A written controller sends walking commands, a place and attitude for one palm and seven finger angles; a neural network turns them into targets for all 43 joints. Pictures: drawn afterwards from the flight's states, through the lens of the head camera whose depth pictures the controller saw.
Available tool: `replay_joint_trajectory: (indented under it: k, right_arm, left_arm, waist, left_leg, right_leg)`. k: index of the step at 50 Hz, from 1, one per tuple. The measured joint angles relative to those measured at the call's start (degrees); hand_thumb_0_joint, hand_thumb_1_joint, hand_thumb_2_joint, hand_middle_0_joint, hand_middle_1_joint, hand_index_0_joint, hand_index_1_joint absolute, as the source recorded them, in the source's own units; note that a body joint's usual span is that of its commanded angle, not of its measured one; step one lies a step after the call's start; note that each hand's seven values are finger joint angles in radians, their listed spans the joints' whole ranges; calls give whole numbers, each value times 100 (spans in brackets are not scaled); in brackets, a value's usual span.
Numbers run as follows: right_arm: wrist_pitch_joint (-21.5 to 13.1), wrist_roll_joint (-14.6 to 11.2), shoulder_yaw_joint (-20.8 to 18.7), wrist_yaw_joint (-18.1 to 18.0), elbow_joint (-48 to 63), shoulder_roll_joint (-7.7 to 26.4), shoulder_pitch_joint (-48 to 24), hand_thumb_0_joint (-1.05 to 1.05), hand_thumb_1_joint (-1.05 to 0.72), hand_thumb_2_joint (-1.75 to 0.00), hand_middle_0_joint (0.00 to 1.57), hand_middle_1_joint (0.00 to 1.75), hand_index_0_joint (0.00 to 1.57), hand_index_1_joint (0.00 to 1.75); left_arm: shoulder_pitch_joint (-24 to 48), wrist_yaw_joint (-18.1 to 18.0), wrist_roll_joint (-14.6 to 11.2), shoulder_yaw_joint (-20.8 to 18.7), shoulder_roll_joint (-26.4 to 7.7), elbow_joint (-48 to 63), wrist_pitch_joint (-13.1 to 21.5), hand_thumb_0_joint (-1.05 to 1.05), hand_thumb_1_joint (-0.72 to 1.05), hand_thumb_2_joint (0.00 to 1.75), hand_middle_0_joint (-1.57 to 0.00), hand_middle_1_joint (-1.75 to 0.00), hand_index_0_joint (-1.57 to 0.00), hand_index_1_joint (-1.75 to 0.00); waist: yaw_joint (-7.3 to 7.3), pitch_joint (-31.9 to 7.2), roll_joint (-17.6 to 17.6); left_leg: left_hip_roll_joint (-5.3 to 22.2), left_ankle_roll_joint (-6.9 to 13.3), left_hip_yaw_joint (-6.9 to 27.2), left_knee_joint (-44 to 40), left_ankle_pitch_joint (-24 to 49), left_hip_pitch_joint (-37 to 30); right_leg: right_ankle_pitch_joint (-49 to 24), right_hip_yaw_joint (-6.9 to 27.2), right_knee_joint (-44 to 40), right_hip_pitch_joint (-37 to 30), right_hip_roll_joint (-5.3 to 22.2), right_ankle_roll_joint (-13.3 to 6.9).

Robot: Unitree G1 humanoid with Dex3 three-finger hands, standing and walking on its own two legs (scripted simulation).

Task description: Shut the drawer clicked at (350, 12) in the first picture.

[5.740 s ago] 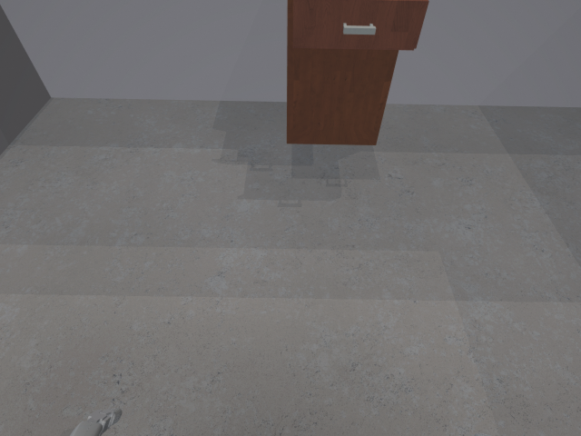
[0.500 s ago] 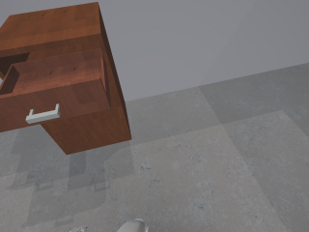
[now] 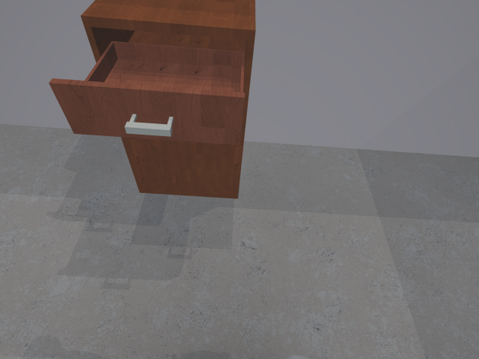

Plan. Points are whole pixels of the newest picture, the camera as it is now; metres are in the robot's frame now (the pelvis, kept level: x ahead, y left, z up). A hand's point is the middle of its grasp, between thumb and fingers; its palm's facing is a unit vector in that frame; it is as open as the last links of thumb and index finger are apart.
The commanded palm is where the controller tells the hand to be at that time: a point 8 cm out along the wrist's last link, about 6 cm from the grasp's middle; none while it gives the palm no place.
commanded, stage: take the last steps up to it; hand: left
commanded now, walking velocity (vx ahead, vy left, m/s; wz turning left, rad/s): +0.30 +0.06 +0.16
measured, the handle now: (150, 124) +0.63 +0.29 -0.02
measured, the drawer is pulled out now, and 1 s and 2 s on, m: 0.30 0.30 0.30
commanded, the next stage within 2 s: come to a stop and stand still in 1.24 s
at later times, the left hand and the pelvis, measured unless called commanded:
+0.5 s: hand out of the picture +0.03 +0.13 -0.15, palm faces +0.14 -0.96 -0.23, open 7.3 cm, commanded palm none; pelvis +0.07 -0.04 +0.01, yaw +5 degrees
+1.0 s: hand (122, 357) +0.14 +0.23 -0.18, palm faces +0.18 -0.97 -0.16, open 7.4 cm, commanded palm none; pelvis +0.22 +0.07 -0.01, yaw +4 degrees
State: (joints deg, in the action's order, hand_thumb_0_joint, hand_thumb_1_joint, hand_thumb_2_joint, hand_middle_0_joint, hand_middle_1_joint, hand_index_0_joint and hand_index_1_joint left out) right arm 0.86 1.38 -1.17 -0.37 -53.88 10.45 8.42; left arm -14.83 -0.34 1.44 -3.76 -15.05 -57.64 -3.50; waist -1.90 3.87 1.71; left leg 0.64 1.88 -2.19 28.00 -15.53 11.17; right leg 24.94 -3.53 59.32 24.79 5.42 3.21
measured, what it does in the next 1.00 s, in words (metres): walks ahead: right foot, then left foot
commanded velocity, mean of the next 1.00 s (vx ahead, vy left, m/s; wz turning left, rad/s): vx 0.29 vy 0.05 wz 0.05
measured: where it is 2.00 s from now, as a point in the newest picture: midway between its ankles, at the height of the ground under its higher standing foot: (210, 336)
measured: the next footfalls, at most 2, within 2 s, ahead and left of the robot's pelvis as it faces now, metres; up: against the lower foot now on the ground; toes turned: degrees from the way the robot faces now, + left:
right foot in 0.26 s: +0.09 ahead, -0.11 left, +0.00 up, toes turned -3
left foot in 0.86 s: +0.27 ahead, +0.15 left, +0.00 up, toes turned +13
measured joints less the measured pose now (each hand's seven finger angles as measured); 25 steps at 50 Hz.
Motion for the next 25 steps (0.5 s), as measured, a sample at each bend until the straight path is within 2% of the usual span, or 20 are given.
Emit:
replay_joint_trajectory:
  k: [3, 6, 10, 12, 13, 14, 16, 18, 20, 25]
  right_arm:
    - [-64, 0, 7, -1, -81, -42, 196, 0, -90, -90, 20, 30, 20, 30]
    - [-126, 4, -41, -22, -172, -28, 441, 0, -91, -90, 20, 30, 20, 30]
    - [-135, 30, -85, -19, -369, 46, 779, 0, -91, -90, 20, 30, 20, 30]
    - [-107, 30, -101, -18, -496, 90, 952, 0, -91, -90, 20, 30, 20, 30]
    - [-93, 20, -111, -17, -559, 104, 1048, 0, -91, -90, 20, 30, 20, 30]
    - [-75, -6, -129, -16, -635, 134, 1124, 0, -91, -90, 20, 30, 20, 30]
    - [21, 10, -164, 20, -787, 168, 1238, 0, -91, -90, 20, 30, 20, 30]
    - [87, 45, -195, 82, -896, 177, 1260, 1, -91, -90, 20, 30, 20, 30]
    - [84, 62, -234, 117, -916, 179, 1211, 1, -91, -90, 20, 30, 20, 30]
    - [17, 45, -281, 133, -827, 169, 1050, 1, -91, -90, 19, 30, 19, 30]
  left_arm:
    - [-4, 65, 19, 21, 60, -18, 68, 1, 91, 90, -20, -30, -20, -30]
    - [34, 92, 30, 49, 146, -15, 114, 0, 91, 90, -20, -30, -20, -30]
    - [138, 115, 33, 92, 301, 36, 190, 0, 91, 90, -20, -30, -20, -30]
    - [165, 126, 32, 110, 386, 79, 279, 0, 91, 90, -20, -30, -20, -30]
    - [155, 126, 39, 120, 416, 110, 350, 0, 91, 90, -20, -30, -20, -30]
    - [170, 109, 63, 131, 478, 110, 429, 0, 91, 90, -20, -30, -20, -30]
    - [112, 72, 52, 170, 602, 126, 536, 0, 91, 90, -20, -30, -20, -30]
    - [-81, 30, 20, 185, 689, 92, 617, 0, 91, 90, -20, -30, -20, -30]
    - [-298, -31, -2, 175, 745, -26, 641, 0, 91, 90, -20, -30, -20, -30]
    - [-782, -39, -33, 251, 891, -370, 695, 0, 92, 90, -20, -30, -20, -30]
  waist:
    - [52, -134, -83]
    - [143, -231, -135]
    - [275, -291, -230]
    - [304, -310, -295]
    - [303, -326, -311]
    - [300, -311, -400]
    - [280, -315, -527]
    - [223, -360, -503]
    - [213, -363, -449]
    - [255, -280, -426]
  left_leg:
    - [-66, 22, 35, -285, 145, -134]
    - [-163, 35, 62, -473, 225, -240]
    - [-255, 2, 90, -492, 182, -314]
    - [-271, -47, 104, -304, 42, -289]
    - [-282, -72, 113, -80, -101, -219]
    - [-240, -46, 165, 317, -429, -82]
    - [-190, -29, 247, 1448, -944, 364]
    - [-144, -41, 200, 2424, -729, 848]
    - [-20, -94, 157, 3002, -267, 1256]
    - [320, -306, 222, 3282, 623, 1973]
  right_leg:
    - [-184, 32, -87, -23, -44, -7]
    - [-192, 33, -513, -135, -74, -25]
    - [-142, -35, -1487, -434, -141, -84]
    - [-337, -84, -2152, -725, -223, -118]
    - [-511, -104, -2548, -919, -259, -158]
    - [-815, -165, -2631, -980, -311, -306]
    - [-811, -325, -2579, -1098, -358, -555]
    - [-784, -356, -2815, -1312, -355, -641]
    - [-911, -340, -3204, -1573, -357, -639]
    - [-1155, -425, -4021, -2133, -410, -633]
